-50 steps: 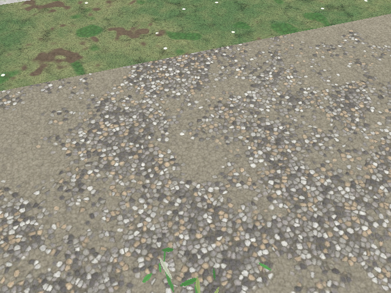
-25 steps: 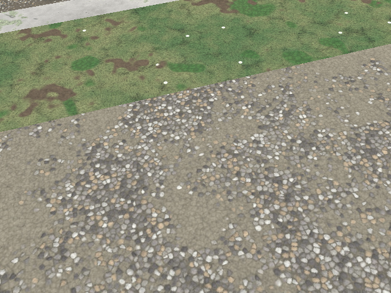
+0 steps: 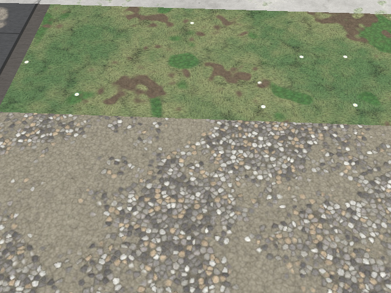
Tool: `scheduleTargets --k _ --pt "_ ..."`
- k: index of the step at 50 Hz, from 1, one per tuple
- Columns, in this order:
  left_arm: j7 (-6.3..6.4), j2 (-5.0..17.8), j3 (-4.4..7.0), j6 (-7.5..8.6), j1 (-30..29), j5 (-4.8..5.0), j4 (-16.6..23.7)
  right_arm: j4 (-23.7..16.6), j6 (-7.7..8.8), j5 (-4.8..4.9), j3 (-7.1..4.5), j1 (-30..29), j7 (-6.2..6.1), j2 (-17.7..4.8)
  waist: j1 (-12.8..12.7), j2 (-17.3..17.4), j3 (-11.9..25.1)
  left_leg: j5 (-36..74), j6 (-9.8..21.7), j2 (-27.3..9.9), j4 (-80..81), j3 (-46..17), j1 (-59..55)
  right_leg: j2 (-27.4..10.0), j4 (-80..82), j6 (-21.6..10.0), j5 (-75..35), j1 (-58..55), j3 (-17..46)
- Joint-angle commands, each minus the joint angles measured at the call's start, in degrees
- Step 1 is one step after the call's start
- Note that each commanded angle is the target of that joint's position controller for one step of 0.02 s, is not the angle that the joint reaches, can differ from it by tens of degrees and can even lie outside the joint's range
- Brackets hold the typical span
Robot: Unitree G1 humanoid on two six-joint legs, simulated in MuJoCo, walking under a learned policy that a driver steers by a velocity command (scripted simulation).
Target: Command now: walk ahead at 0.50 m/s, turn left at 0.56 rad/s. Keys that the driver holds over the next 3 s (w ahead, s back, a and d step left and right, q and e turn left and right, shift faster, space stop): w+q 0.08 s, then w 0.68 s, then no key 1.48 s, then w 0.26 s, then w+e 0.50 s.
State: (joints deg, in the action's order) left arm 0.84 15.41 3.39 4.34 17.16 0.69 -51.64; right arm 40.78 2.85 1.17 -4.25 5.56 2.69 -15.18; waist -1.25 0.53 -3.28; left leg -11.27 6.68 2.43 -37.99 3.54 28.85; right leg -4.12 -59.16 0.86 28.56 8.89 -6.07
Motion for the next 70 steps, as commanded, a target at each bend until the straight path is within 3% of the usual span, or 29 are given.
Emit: scheduleTargets --k 1,3,7,12,17,20,22,23,24,25,26,28,29,33,40,44,47,48,49,50,51,53,55,57,61,64,66,68,70 --pt "-1.11 7.2 0.77 5.1 -7.3 2.0 9.9 -0.1 1.14 -0.34 -2.97 15.5 -0.65 -10.0 6.8 3.1 13.4 1.7 14.0 -18.7 21.1 -37.1 -42.3 1.1 -19.5 -2.7 -3.7 39.1 11.3" --pt "-0.27 7.7 1.55 4.35 -5.6 -0.4 8.7 -2.1 1.33 -0.36 -1.79 7.8 -0.79 -6.3 1.5 -0.8 7.7 11.9 10.8 -13.9 22.4 -26.1 -26.5 -2.8 -10.6 -1.9 -9.5 31.1 11.0" --pt "-0.3 5.3 1.39 1.66 -4.6 -1.47 9.3 -2.3 1.86 -0.63 -1.74 8.2 -1.85 -7.1 -0.4 0.9 6.1 22.2 10.6 -11.0 25.5 -18.3 -17.2 -3.4 -1.8 1.3 -16.0 26.5 8.9" --pt "-0.81 3.0 0.18 1.84 -14.6 -1.06 12.0 0.0 1.59 -0.35 -1.52 13.1 -2.95 -7.6 4.0 3.6 4.0 18.6 6.4 -8.0 25.6 -12.8 -17.5 -1.1 19.0 1.6 -33.4 25.6 7.4" --pt "-2.29 4.4 0.18 2.76 -21.3 -0.26 14.5 2.2 1.42 -0.14 -1.52 16.9 -2.97 -8.5 6.8 4.3 1.1 12.5 6.2 -12.5 23.4 -17.0 -24.8 0.7 27.9 -0.7 -33.9 27.5 7.6" --pt "-3.03 5.6 0.54 3.36 -19.8 -0.32 14.9 3.0 0.77 -0.24 -1.8 17.0 -3.44 -9.2 5.1 5.3 1.2 18.6 4.8 -15.2 19.9 -19.0 -30.4 1.5 30.5 -3.3 -27.1 26.5 7.5" --pt "-2.79 7.6 1.7 3.55 -11.3 -0.45 12.7 2.6 0.32 -0.35 -1.74 14.8 -3.52 -9.4 0.2 5.6 5.9 34.8 3.0 -12.4 11.1 -16.6 -30.0 4.5 33.0 -5.8 -25.9 13.8 4.5" --pt "-2.48 10.0 2.6 3.59 -2.5 -1.01 10.7 1.9 0.31 -0.79 -0.97 14.0 -3.4 -7.9 -3.7 3.9 12.9 34.3 1.3 -9.2 -0.3 -14.0 -24.6 1.0 31.0 -8.6 -28.9 -0.6 7.6" --pt "-2.18 14.6 3.74 3.5 6.1 -1.92 9.6 0.9 0.88 -1.22 0.36 19.5 -3.23 -3.8 -4.0 -6.7 22.6 14.7 -2.5 -2.0 -21.3 -10.3 -5.9 -11.8 30.2 -15.9 -26.6 -23.4 26.6" --pt "-2.85 13.4 3.55 3.03 9.5 -0.99 7.6 1.8 1.8 -0.23 1.14 23.4 -2.9 -2.1 -3.3 -18.4 26.4 -21.8 -4.2 3.3 -33.3 -12.0 8.4 -18.6 39.1 -20.4 -14.0 -32.0 47.4" --pt "-2.73 8.9 2.3 2.79 7.1 0.22 8.1 1.3 2.2 0.73 0.03 17.9 -2.63 -7.5 -4.6 -11.4 18.1 -19.9 -3.8 -0.5 -38.2 -13.9 14.9 -17.0 41.5 -17.6 -4.1 -26.8 44.9" --pt "-2.46 6.5 1.18 1.91 -1.2 -0.44 9.5 -0.8 2.46 -0.03 -0.14 9.5 -2.6 -8.0 -2.3 -3.1 6.2 -9.6 -3.7 -5.9 -33.7 -9.4 14.4 -12.8 44.8 -14.5 -10.7 -9.6 31.5" --pt "-2.58 5.5 0.74 1.97 -3.1 -1.04 9.8 -0.8 2.25 -0.62 -0.42 9.5 -2.66 -7.4 -0.5 -3.2 4.2 -6.8 -3.9 -7.7 -30.4 -9.2 11.7 -10.8 46.4 -14.1 -15.6 -4.3 27.7" --pt "-2.53 6.4 0.83 2.72 -3.1 -0.8 8.5 -0.2 1.01 -0.78 -0.07 11.6 -3.03 -4.4 2.0 -5.2 4.0 -1.9 -5.8 -9.6 -23.6 -7.5 8.4 -8.0 50.4 -15.0 -27.4 1.3 19.0" --pt "-1.17 8.3 1.05 1.23 1.9 -0.13 5.4 -3.3 2.04 -1.15 0.97 -1.1 -2.34 -1.7 -1.9 -3.8 1.5 16.6 -7.0 -7.2 0.7 -4.1 6.6 -4.6 49.6 -11.8 -41.5 -0.8 9.1" --pt "-0.7 8.5 0.87 -0.3 4.7 -0.03 3.4 -4.7 2.78 -1.07 0.86 -4.9 -1.01 -2.1 -2.9 -5.2 2.6 17.2 -5.7 -4.3 7.1 -3.6 3.3 -6.2 43.5 -10.5 -47.9 -6.2 9.4" --pt "-0.22 9.7 1.2 -1.01 1.1 0.33 3.5 -2.9 3.2 -1.94 -0.3 2.1 -0.78 -5.1 2.2 -6.0 6.6 16.3 -2.8 -2.2 12.9 -3.4 -6.5 -5.9 34.0 -7.8 -53.2 -8.5 10.3" --pt "-0.19 8.6 0.85 -0.93 1.6 -0.05 3.7 -1.2 3.45 -2.49 -1.14 7.3 -1.19 -7.7 4.0 -3.8 10.4 28.0 -1.1 -3.6 14.6 -3.8 -15.9 -2.6 26.4 -5.7 -51.5 -6.3 8.7" --pt "-0.26 5.4 -0.37 -0.4 3.5 -1.72 5.1 -0.5 3.39 -3.84 -1.69 13.4 -1.76 -11.8 4.5 3.7 19.1 54.0 3.5 -14.5 7.8 -13.8 -33.9 1.5 11.5 -2.9 -32.8 5.2 6.8" --pt "-0.91 0.3 -2.2 -0.2 13.5 -1.31 2.8 -0.1 2.61 -3.85 -0.75 13.8 -1.82 -9.8 1.7 15.5 27.7 64.1 14.3 -27.3 6.9 -28.6 -47.3 6.8 -4.6 0.4 9.4 18.4 8.9" --pt "-1.23 6.1 -0.88 -0.59 12.7 -0.33 1.3 0.1 1.63 -2.25 -0.03 14.6 -1.49 -6.3 3.7 9.9 29.1 53.7 13.5 -24.8 8.8 -29.6 -44.3 4.9 -8.7 0.8 13.1 19.6 14.1" --pt "-0.59 7.2 -0.23 -2.14 3.4 0.4 3.4 -0.4 0.77 -1.36 0.69 6.1 -1.61 -4.8 2.4 3.4 16.2 34.2 9.3 -20.0 14.3 -22.8 -30.4 1.2 -7.2 2.0 7.0 24.2 11.1" --pt "0.41 5.7 -0.06 -4.39 2.4 -0.39 3.5 -0.5 0.27 -2.29 0.94 0.0 -1.73 -4.5 -1.0 4.7 10.4 22.2 6.9 -16.6 19.7 -17.8 -14.9 -1.0 1.2 2.9 1.7 16.6 10.3" --pt "1.17 3.4 -0.53 -5.38 4.4 -0.76 2.4 0.0 0.04 -3.15 0.66 -2.1 -1.92 -4.9 -2.2 7.4 10.0 18.4 6.5 -14.1 22.0 -13.5 -8.2 0.4 8.6 3.2 -1.5 9.2 7.9" --pt "1.36 3.2 -0.43 -5.81 3.0 -1.29 1.4 2.0 -0.53 -2.36 0.83 -2.2 -2.69 -4.6 -1.7 6.8 10.9 -0.5 5.0 -13.0 23.3 -12.1 -6.0 0.9 20.7 1.5 -14.0 1.7 6.7" --pt "1.16 3.9 -0.32 -5.7 1.0 -2.8 2.0 4.3 -1.1 -2.02 1.75 0.0 -2.88 -2.3 -1.7 4.7 5.9 -20.1 -1.3 -9.4 22.9 -11.2 -1.7 0.0 30.6 -1.3 -18.1 -1.8 7.8" --pt "1.46 8.7 0.72 -5.34 -2.0 -1.8 1.9 5.1 -1.4 -1.82 1.39 3.2 -3.19 -2.4 2.6 -7.0 0.9 -14.4 -5.2 -3.5 17.9 -5.4 -7.6 -2.5 36.4 -4.1 -2.1 10.5 11.3" --pt "1.24 4.1 -0.35 -4.11 -3.9 -2.07 1.6 6.0 -1.6 -2.0 1.13 2.5 -3.82 -3.1 2.4 -8.4 0.3 -6.2 -5.4 -3.4 13.6 -4.6 -15.5 -1.6 40.1 -2.4 1.8 16.5 11.2" --pt "1.05 3.6 -0.45 -3.05 -4.3 -1.69 1.2 7.5 -1.91 -2.12 1.01 3.6 -4.12 -3.1 2.3 -6.5 0.8 -2.9 -4.5 -3.8 13.0 -4.9 -16.1 -0.8 38.8 -1.0 -4.2 14.4 10.3"
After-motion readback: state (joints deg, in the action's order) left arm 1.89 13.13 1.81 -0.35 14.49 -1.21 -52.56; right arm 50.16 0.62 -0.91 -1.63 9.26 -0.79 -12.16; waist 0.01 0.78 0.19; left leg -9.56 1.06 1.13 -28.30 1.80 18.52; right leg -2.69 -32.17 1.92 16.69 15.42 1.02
